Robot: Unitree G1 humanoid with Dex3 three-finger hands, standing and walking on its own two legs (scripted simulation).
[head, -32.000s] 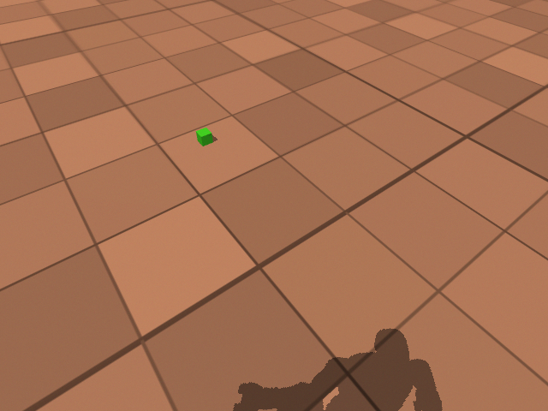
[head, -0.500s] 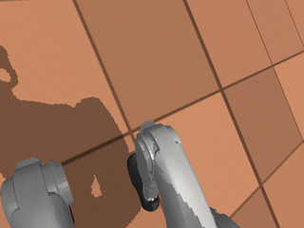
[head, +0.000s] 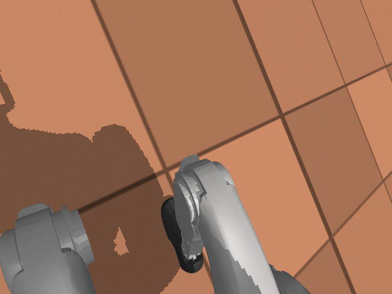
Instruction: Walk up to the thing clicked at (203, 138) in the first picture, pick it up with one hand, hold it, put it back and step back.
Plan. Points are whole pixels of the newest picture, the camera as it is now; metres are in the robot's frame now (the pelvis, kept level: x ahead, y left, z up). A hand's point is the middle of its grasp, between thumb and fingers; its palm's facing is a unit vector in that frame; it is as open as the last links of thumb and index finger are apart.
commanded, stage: open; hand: left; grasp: from above
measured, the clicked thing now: out of the picture +0.46 +0.32 -0.27
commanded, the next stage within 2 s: withdraw in 0.48 s
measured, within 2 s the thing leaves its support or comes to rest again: neither
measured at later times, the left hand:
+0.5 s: hand out of the picture +0.45 +0.32 -0.23, palm faces -0.45 -0.16 -0.88, open 12.5 cm
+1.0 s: hand out of the picture +0.47 +0.35 -0.12, palm faces -0.32 -0.08 -0.94, open 12.8 cm
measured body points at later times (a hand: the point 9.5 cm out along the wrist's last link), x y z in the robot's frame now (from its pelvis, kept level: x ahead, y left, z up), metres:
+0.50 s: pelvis +0.00 +0.00 +0.00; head +0.27 +0.12 +0.34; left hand +0.47 +0.32 -0.18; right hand +0.04 -0.26 -0.05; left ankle +0.05 +0.12 -0.27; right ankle +0.12 -0.14 -0.27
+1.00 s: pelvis +0.01 +0.00 +0.03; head +0.24 +0.11 +0.40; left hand +0.48 +0.35 -0.07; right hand +0.08 -0.27 -0.06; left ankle +0.05 +0.12 -0.27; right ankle +0.12 -0.14 -0.27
